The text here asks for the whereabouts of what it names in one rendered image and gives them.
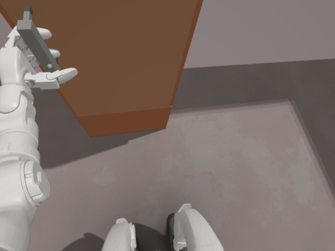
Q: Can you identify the left robot forearm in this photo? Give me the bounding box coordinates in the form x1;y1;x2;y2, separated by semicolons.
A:
0;84;40;166

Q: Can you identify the left robot hand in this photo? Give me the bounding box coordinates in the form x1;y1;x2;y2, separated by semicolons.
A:
0;25;78;93

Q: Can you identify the cupboard door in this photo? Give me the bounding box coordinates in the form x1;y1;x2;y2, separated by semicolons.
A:
0;0;198;117

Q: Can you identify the left robot upper arm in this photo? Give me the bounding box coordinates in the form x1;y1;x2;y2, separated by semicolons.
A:
0;159;50;251

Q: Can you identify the right robot thigh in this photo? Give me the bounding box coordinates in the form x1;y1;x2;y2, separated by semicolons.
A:
174;209;224;251

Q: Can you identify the robot right shin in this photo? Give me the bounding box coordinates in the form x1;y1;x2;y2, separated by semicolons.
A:
173;204;192;250

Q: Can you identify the handle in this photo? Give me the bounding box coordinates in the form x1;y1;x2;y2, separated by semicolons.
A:
16;6;61;73

